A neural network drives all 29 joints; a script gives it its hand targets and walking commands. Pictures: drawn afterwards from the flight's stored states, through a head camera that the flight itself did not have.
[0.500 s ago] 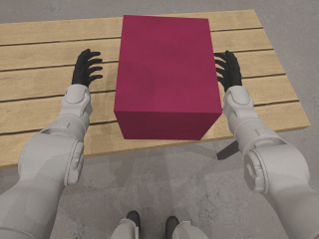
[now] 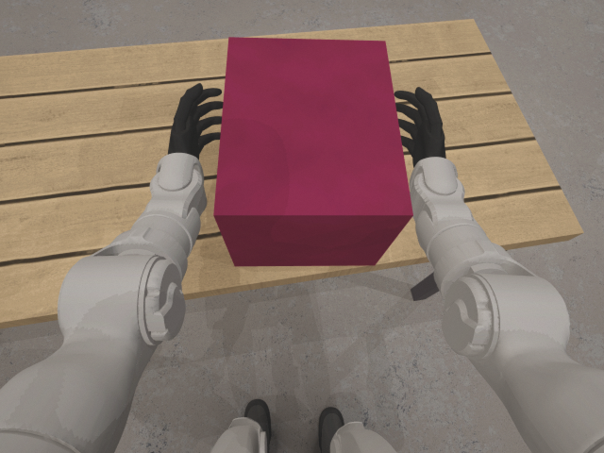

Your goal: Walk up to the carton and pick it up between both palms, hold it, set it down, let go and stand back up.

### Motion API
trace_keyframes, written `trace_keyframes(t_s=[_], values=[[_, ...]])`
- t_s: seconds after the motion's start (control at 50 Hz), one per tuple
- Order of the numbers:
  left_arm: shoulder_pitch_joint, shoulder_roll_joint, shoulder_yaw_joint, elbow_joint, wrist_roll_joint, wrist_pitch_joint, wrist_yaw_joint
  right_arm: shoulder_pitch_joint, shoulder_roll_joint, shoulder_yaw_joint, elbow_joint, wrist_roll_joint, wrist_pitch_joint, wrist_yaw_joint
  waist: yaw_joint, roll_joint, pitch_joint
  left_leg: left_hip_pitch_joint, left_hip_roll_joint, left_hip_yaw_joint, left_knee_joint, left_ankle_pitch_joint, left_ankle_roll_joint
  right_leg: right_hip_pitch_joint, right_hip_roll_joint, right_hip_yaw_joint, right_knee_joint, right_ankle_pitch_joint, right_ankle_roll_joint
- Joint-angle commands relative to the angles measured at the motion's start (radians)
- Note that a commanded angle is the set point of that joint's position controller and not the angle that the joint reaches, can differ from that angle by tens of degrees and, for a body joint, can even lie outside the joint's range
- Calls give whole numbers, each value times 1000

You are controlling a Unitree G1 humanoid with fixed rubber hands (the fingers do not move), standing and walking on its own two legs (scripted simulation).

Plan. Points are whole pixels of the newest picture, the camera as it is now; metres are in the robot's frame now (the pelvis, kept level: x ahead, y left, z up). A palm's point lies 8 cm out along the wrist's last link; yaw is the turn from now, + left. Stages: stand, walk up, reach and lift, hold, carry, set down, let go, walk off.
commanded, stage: reach and lift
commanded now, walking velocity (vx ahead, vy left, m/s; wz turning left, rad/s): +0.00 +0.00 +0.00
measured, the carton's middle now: (306, 158) +0.50 +0.00 -0.02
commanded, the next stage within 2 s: none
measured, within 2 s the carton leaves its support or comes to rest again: neither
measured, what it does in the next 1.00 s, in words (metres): stands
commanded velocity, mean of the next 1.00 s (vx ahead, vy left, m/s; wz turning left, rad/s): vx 0.00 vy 0.00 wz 0.00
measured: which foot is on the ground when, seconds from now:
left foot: down 0.00-1.00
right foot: down 0.00-1.00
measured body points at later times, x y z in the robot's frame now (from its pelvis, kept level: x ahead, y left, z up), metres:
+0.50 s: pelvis +0.03 +0.00 +0.02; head +0.16 +0.02 +0.45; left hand +0.48 +0.16 +0.03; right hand +0.46 -0.15 +0.03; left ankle +0.02 +0.10 -0.71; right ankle -0.01 -0.10 -0.71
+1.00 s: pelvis +0.03 +0.00 +0.02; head +0.16 +0.02 +0.45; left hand +0.48 +0.16 +0.03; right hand +0.46 -0.15 +0.03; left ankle +0.02 +0.10 -0.71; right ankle -0.01 -0.10 -0.71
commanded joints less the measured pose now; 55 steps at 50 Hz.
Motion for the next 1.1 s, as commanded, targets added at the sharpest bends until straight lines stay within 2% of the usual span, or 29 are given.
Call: trace_keyframes(t_s=[0.0,0.04,0.08,0.16,0.2,0.22,0.3,0.54,1.08], values=[[-456,-349,103,-187,263,-31,-92,-391,440,-139,-195,-367,-44,138,8,80,-680,623,13,15,-9,389,-56,376,-46,-55,-53,461,44],[-391,-464,141,-166,348,-25,-116,-326,555,-206,-189,-477,-48,186,7,104,-647,690,22,10,-27,439,-59,389,-45,-71,-78,467,30],[-345,-491,173,-173,391,-15,-118,-277,591,-225,-196,-540,-47,207,4,89,-641,719,27,4,-51,491,-51,409,-43,-81,-100,466,35],[-295,-495,200,-207,437,11,-99,-218,602,-248,-199,-600,-53,216,-4,66,-614,754,36,7,-74,560,-50,414,-33,-81,-142,441,43],[-279,-506,204,-219,445,19,-91,-213,605,-253,-192,-610,-63,215,3,55,-601,771,40,12,-76,586,-52,411,-29,-82,-154,440,45],[-267,-507,184,-233,435,12,-86,-171,574,-244,-197,-614,-75,208,-12,47,-584,783,40,23,-74,570,-62,433,-30,-80,-152,476,45],[-254,-501,205,-237,447,2,-84,-175,583,-250,-184,-612,-98,188,-3,47,-547,743,35,32,-89,543,-60,483,-35,-77,-148,511,53],[-211,-548,210,-266,466,18,-92,-182,643,-244,-202,-608,-118,182,6,45,-522,713,26,38,-94,533,-49,549,-49,-71,-140,570,58],[-214,-609,167,-288,456,27,-94,-209,697,-213,-188,-598,-136,188,4,49,-537,688,32,29,-94,530,-41,552,-50,-70,-136,548,44]])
